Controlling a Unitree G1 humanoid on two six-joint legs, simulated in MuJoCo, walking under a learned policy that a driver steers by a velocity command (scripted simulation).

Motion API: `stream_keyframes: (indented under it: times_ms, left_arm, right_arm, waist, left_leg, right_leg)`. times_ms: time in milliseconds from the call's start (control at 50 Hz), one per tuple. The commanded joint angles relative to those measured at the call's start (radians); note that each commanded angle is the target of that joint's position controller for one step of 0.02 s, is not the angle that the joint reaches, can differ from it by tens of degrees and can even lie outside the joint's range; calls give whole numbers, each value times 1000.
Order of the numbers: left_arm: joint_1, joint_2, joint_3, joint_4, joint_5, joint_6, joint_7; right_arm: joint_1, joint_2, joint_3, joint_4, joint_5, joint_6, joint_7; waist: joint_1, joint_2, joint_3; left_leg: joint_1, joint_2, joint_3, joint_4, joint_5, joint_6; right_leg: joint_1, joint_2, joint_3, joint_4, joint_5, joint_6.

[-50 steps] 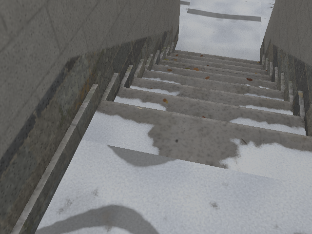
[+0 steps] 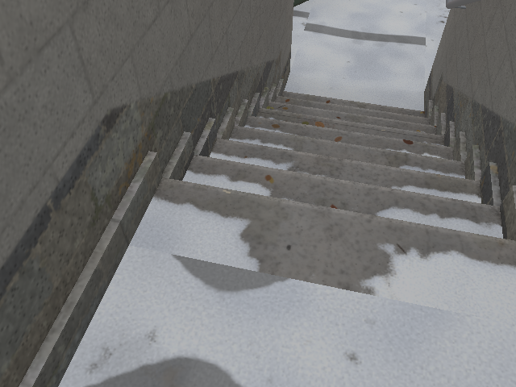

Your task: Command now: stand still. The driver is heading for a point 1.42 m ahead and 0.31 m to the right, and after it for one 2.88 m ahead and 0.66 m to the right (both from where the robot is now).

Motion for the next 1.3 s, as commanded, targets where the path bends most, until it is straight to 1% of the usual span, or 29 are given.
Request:
stream_keyframes:
  times_ms: [20, 300, 540, 560, 600, 620, 640, 660, 680, 720, 760, 780, 820, 840, 860, 880, 900, 920, 940, 960, 980, 1000, 1020, 1080, 1140, 1180, 1240, 1280, 1300]
  left_arm:
    - [26, 93, 14, -27, 1, -8, 3]
    - [61, 66, 4, -27, 1, -10, 2]
    - [58, 69, 10, -28, -5, -17, 4]
    - [104, 88, 20, -7, -15, -13, 4]
    - [205, 153, 44, 2, -41, -28, -3]
    - [198, 185, 54, -9, -46, -49, -6]
    - [154, 194, 58, -41, -42, -70, -11]
    - [150, 192, 59, -52, -22, -90, -14]
    - [119, 179, 54, -76, -16, -105, -21]
    - [95, 154, 44, -101, -32, -106, -27]
    - [79, 151, 42, -115, -39, -90, -36]
    - [78, 168, 48, -88, 20, -68, -43]
    - [18, 201, 65, -94, 20, -54, -42]
    - [-1, 186, 63, -120, 26, -52, -46]
    - [-92, 116, 45, -164, 30, -64, -52]
    - [-146, 24, 18, -239, 32, -87, -57]
    - [-80, 38, 18, -234, 52, -90, -80]
    - [-110, 85, 25, -232, 59, -99, -96]
    - [-86, 106, 31, -221, 60, -103, -109]
    - [-51, 108, 33, -205, 62, -97, -115]
    - [-47, 105, 34, -201, 72, -84, -120]
    - [-86, 103, 34, -220, 66, -68, -121]
    - [-125, 103, 29, -240, 53, -65, -123]
    - [-250, 98, 25, -293, 49, -55, -123]
    - [-355, 81, 14, -346, 41, -53, -132]
    - [-395, 85, 12, -377, 36, -56, -128]
    - [-378, 82, 4, -386, 42, -45, -121]
    - [-260, 106, 13, -365, 44, -40, -109]
    - [-112, 136, 27, -327, 43, -42, -100]
  right_arm:
    - [57, -91, -13, -16, -1, -8, -2]
    - [96, -86, -17, -8, 5, -11, 1]
    - [119, -69, -24, -2, -5, -12, 4]
    - [155, -67, -27, 15, 4, -12, 4]
    - [101, -76, -33, -29, 26, -34, 13]
    - [39, -39, -22, -71, 45, -63, 21]
    - [-36, -48, -20, -99, 37, -85, 29]
    - [-82, -80, -30, -119, 31, -101, 32]
    - [-74, -85, -34, -125, 30, -114, 37]
    - [-43, -96, -42, -125, 34, -128, 43]
    - [-45, -69, -38, -134, 47, -131, 49]
    - [-53, -56, -32, -148, -53, -102, 96]
    - [91, -48, -38, -119, -41, -79, 101]
    - [189, -59, -51, -82, -39, -86, 89]
    - [357, -136, -68, -52, -57, -104, 75]
    - [458, -245, -80, -53, -71, -116, 66]
    - [396, -258, -87, -47, -77, -112, 56]
    - [276, -202, -76, -78, -64, -116, 52]
    - [200, -185, -76, -101, -55, -125, 54]
    - [150, -171, -74, -115, -45, -132, 52]
    - [169, -150, -71, -100, -39, -137, 49]
    - [187, -110, -58, -95, -36, -141, 53]
    - [199, -138, -67, -84, -31, -146, 51]
    - [278, -116, -68, -68, -23, -158, 59]
    - [293, -131, -75, -71, -18, -169, 61]
    - [304, -112, -71, -74, -12, -169, 65]
    - [309, -129, -70, -74, -18, -159, 65]
    - [308, -172, -76, -72, -41, -143, 52]
    - [313, -202, -81, -67, -53, -127, 45]
  waist:
    - [0, 6, 7]
    - [-1, -3, 19]
    - [-3, -10, 14]
    - [3, -26, -41]
    - [51, -96, 78]
    - [50, -207, 114]
    - [56, -204, 147]
    - [56, -154, 132]
    - [38, -117, 89]
    - [15, -103, 25]
    - [9, -110, 8]
    - [-4, -130, 2]
    - [-89, -70, 15]
    - [-120, -32, -10]
    - [-219, 175, -49]
    - [-231, 335, -61]
    - [-132, 215, -36]
    - [-91, 119, 34]
    - [-51, 68, 21]
    - [-15, 70, 8]
    - [-13, 63, 22]
    - [-11, 62, 54]
    - [-15, 62, 77]
    - [-52, 62, 110]
    - [-65, 92, 135]
    - [-56, 55, 148]
    - [-32, 99, 125]
    - [25, 178, 34]
    - [91, 202, -52]
  left_leg:
    - [-29, 21, -34, -75, 216, 20]
    - [-66, 19, -34, -69, 165, 22]
    - [-44, 21, -32, -83, 182, 11]
    - [-42, -16, 10, -39, -69, 26]
    - [-268, -6, -20, 79, -431, 80]
    - [-317, 3, 35, 222, -248, 80]
    - [-365, 50, -3, 318, -130, 82]
    - [-450, 85, -53, 425, -134, 95]
    - [-506, 117, -84, 491, -111, 106]
    - [-491, 139, -64, 378, -50, 101]
    - [-326, 67, 31, 179, -43, 75]
    - [-218, -7, 115, 80, -56, 56]
    - [64, -63, 219, -45, 81, 15]
    - [235, -58, 200, -18, 73, 11]
    - [372, 136, -77, -132, -110, 40]
    - [381, 385, -592, -351, -437, 121]
    - [309, 493, -790, -411, -608, 229]
    - [242, 454, -686, -373, -536, 218]
    - [187, 384, -548, -366, -440, 184]
    - [139, 337, -458, -393, -360, 158]
    - [110, 297, -381, -417, -285, 149]
    - [111, 258, -312, -436, -191, 138]
    - [123, 251, -289, -458, -140, 144]
    - [135, 212, -165, -499, 58, 146]
    - [141, 219, -88, -560, 182, 142]
    - [159, 232, -46, -611, 236, 140]
    - [276, 248, 29, -530, 549, 122]
    - [329, 254, 66, -301, 1063, 104]
    - [321, 266, 75, -87, 1229, 100]
  right_leg:
    - [-20, -38, 37, -79, 243, -34]
    - [-41, -39, 46, -77, 203, -38]
    - [-54, -57, 64, -111, 178, -50]
    - [-24, -40, 57, -113, -124, -69]
    - [-63, -167, 271, -223, -701, -163]
    - [-64, -311, 462, -356, -730, -222]
    - [-72, -390, 572, -433, -591, -258]
    - [-20, -429, 614, -458, -488, -265]
    - [47, -425, 586, -436, -404, -246]
    - [99, -347, 402, -413, -287, -174]
    - [15, -240, 249, -382, -218, -124]
    - [-50, -184, 165, -369, -254, -134]
    - [-264, -143, 99, -229, -329, -139]
    - [-386, -105, 78, -95, -331, -134]
    - [-554, -25, -5, 273, -253, -102]
    - [-761, 56, 54, 563, -270, -96]
    - [-844, -27, 142, 712, -165, -117]
    - [-870, -88, 151, 740, -37, -125]
    - [-807, -123, 140, 700, 49, -114]
    - [-738, -138, 118, 662, 91, -91]
    - [-704, -137, 102, 652, 136, -69]
    - [-719, -138, 66, 623, 193, -50]
    - [-745, -146, 24, 585, 209, -37]
    - [-715, -133, -32, 388, 308, -21]
    - [-615, -123, -62, 208, 392, -36]
    - [-560, -119, -93, 141, 451, -65]
    - [-467, -76, -131, 85, 363, -132]
    - [-301, 17, -178, 103, 176, -174]
    - [-152, 60, -183, 123, 76, -186]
